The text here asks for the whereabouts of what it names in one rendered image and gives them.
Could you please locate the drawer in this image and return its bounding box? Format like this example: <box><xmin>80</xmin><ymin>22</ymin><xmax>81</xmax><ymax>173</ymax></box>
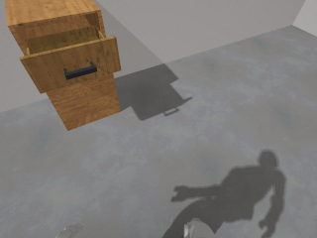
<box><xmin>19</xmin><ymin>25</ymin><xmax>121</xmax><ymax>94</ymax></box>

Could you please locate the cabinet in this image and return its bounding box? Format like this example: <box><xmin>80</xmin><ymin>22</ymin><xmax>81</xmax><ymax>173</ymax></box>
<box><xmin>5</xmin><ymin>0</ymin><xmax>121</xmax><ymax>131</ymax></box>

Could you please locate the left robot hand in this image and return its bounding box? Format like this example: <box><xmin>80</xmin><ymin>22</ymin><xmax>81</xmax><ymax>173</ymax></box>
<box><xmin>55</xmin><ymin>223</ymin><xmax>83</xmax><ymax>238</ymax></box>

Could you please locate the right robot shin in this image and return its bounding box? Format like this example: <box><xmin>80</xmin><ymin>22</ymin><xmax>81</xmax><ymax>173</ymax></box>
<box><xmin>191</xmin><ymin>218</ymin><xmax>201</xmax><ymax>222</ymax></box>

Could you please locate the right robot thigh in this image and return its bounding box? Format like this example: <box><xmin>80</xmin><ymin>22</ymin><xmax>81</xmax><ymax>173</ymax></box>
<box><xmin>183</xmin><ymin>221</ymin><xmax>216</xmax><ymax>238</ymax></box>

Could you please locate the handle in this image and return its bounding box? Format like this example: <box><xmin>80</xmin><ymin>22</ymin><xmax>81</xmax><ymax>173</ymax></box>
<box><xmin>63</xmin><ymin>61</ymin><xmax>97</xmax><ymax>80</ymax></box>

